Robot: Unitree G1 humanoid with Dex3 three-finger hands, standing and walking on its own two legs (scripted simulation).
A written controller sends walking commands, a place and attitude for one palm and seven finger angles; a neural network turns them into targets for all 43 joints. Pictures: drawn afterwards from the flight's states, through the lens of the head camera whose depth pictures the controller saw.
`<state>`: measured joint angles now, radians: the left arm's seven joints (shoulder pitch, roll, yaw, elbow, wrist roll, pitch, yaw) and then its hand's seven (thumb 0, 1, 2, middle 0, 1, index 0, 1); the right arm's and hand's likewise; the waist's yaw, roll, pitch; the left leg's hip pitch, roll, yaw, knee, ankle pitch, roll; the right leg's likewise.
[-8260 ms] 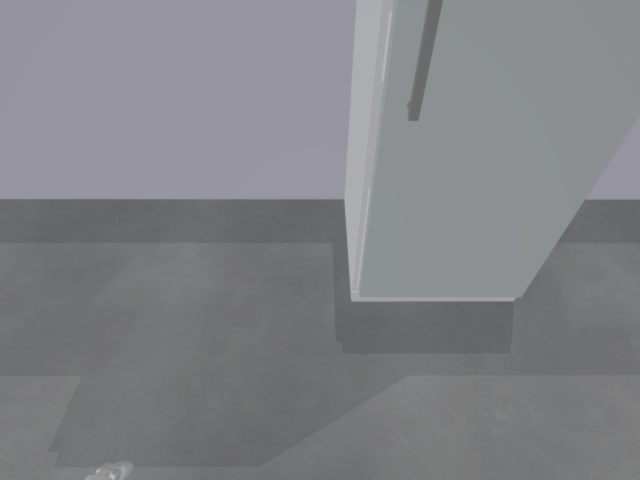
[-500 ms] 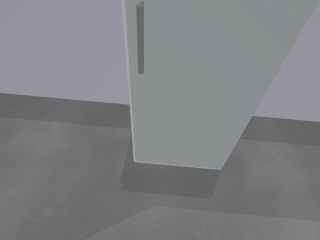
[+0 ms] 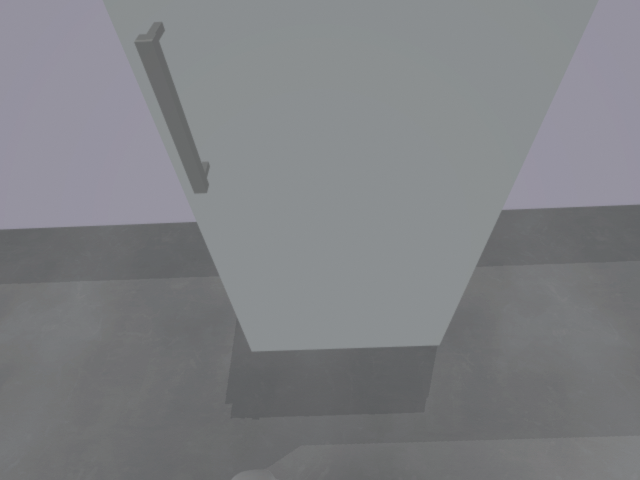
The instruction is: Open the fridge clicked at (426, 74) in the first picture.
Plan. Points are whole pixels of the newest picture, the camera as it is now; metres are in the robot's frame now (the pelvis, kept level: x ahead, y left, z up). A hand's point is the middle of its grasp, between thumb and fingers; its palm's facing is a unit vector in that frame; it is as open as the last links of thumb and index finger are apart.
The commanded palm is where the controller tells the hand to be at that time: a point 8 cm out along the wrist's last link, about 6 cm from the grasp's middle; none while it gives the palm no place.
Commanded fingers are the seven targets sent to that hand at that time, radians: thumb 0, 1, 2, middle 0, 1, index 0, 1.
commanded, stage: come to a stop and stand still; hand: left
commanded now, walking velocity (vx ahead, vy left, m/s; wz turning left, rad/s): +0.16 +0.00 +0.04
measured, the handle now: (181, 117) +0.54 +0.21 +0.18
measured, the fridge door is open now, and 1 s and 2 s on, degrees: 0 0 0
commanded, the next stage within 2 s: none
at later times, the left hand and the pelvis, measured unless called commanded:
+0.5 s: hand out of the picture +0.07 +0.19 -0.18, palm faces +0.02 -0.98 -0.22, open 7.4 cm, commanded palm none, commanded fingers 0.00 0.90 0.90 -0.20 -0.30 -0.20 -0.30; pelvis +0.04 +0.01 +0.00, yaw -3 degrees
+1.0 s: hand out of the picture -0.01 +0.16 -0.16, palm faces +0.08 -0.98 -0.20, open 7.3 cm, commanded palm none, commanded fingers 0.00 0.90 0.90 -0.20 -0.30 -0.20 -0.30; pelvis +0.00 -0.01 +0.01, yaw +0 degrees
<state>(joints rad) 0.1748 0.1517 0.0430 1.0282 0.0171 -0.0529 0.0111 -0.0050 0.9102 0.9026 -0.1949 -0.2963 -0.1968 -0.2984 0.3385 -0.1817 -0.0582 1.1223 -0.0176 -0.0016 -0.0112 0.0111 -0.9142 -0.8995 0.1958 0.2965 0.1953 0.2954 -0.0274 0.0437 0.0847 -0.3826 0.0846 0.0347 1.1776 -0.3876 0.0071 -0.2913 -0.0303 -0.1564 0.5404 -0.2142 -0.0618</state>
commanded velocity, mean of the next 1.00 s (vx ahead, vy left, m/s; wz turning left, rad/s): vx -0.04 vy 0.04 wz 0.00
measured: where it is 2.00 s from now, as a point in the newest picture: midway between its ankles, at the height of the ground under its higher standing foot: outside the picture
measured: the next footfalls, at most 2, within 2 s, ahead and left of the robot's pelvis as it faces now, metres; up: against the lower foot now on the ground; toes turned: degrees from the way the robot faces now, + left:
left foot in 0.24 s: +0.17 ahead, +0.14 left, +0.00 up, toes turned +5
right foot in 0.60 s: +0.05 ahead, -0.13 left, +0.00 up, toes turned -4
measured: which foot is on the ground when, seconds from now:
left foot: up 0.00-0.22, down 0.24-0.62, up 0.64-0.98, down 1.00-1.00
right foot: down 0.00-0.32, up 0.34-0.58, down 0.60-1.00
